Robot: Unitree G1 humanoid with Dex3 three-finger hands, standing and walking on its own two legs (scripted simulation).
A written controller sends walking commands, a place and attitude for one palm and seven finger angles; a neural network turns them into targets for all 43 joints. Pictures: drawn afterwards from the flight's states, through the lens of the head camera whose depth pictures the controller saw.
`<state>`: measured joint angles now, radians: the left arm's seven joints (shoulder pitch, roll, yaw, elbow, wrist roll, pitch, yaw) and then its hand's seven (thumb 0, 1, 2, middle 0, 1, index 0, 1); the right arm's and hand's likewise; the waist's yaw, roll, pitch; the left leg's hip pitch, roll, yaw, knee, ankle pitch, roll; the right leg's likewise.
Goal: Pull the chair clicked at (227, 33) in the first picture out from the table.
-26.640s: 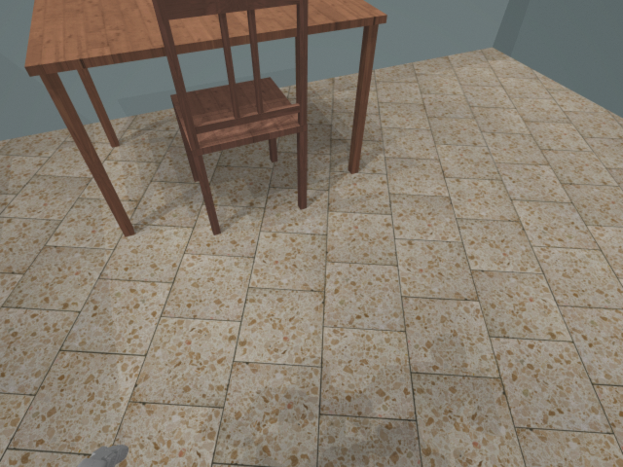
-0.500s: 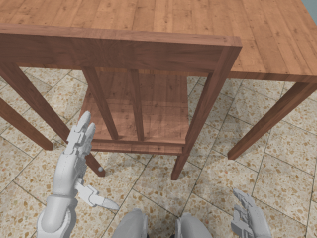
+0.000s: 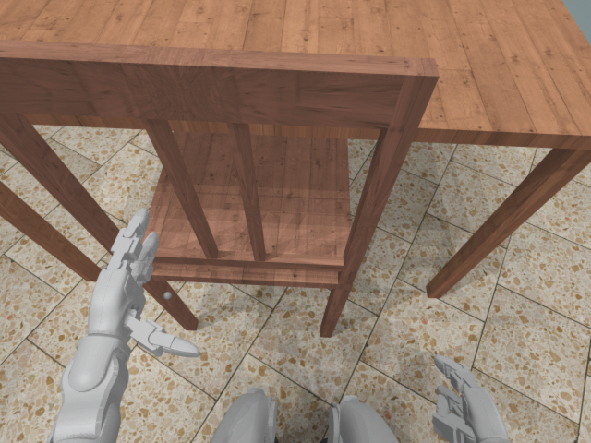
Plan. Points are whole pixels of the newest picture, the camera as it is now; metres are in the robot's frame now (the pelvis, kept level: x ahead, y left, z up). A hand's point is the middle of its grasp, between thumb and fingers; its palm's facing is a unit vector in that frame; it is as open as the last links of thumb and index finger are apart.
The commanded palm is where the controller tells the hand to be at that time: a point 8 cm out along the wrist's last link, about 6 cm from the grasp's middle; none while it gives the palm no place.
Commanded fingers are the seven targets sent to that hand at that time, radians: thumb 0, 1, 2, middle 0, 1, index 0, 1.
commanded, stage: push the fingers through the gap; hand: left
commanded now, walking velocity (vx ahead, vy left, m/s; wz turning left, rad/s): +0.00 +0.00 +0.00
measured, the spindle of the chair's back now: (190, 203) +0.43 +0.17 +0.04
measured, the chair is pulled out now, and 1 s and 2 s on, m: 0.00 0.00 0.00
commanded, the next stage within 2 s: hook a spindle and tug to test in 1.66 s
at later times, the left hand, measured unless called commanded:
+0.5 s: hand (193, 287) +0.31 +0.15 +0.02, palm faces -0.06 -1.00 -0.02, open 17.2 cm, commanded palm +0.31 +0.21 +0.02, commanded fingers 0.00 -0.50 0.30 -0.06 -0.08 -0.06 -0.08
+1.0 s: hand (188, 249) +0.36 +0.17 +0.02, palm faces -0.04 -1.00 -0.06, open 17.0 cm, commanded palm +0.34 +0.20 +0.01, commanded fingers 0.00 -0.50 0.30 -0.06 -0.08 -0.06 -0.08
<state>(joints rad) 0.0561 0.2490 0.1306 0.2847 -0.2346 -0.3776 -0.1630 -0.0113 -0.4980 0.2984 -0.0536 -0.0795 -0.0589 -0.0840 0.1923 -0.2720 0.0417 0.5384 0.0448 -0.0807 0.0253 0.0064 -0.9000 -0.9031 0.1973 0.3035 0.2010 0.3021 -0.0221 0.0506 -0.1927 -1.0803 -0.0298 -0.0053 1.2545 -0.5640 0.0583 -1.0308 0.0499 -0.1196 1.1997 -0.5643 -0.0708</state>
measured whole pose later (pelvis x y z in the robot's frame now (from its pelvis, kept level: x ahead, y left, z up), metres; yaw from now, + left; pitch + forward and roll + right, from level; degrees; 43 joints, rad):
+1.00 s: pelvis -0.01 +0.01 -0.01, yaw -1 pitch +23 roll -4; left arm -0.25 0.25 0.11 0.50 -0.16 -0.43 -0.11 -0.01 -0.50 0.30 -0.05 -0.08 -0.05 -0.08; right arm 0.20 -0.27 0.03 0.59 0.01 -0.05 0.03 0.00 -0.90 -0.90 0.20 0.30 0.20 0.30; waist -0.05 0.04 -0.18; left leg -1.13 -0.03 0.00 1.28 -0.56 0.08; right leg -1.07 0.05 -0.11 1.21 -0.55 -0.05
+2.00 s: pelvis -0.01 +0.01 -0.01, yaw -1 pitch +25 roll -3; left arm -0.41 0.24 0.16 0.65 -0.12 -0.48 -0.08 -0.01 -0.50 0.30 -0.14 -0.33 -0.14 -0.33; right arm 0.20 -0.27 0.03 0.60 0.00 -0.04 0.04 0.00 -0.90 -0.90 0.20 0.30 0.20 0.30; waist -0.07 0.04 -0.16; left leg -1.15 -0.02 0.02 1.28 -0.55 0.07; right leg -1.11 0.05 -0.10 1.22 -0.54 -0.05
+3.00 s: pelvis +0.00 +0.02 +0.00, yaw -2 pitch +24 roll -3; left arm -0.30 0.22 0.14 0.54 -0.15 -0.41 -0.07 0.01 0.77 0.79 -0.44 -1.44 -0.45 -1.45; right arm 0.22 -0.26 0.03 0.55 0.01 0.00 0.06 0.00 -0.90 -0.90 0.20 0.30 0.20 0.30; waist -0.08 0.04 -0.17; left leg -1.11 -0.02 0.03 1.24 -0.56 0.08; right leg -1.07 0.06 -0.08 1.19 -0.54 -0.05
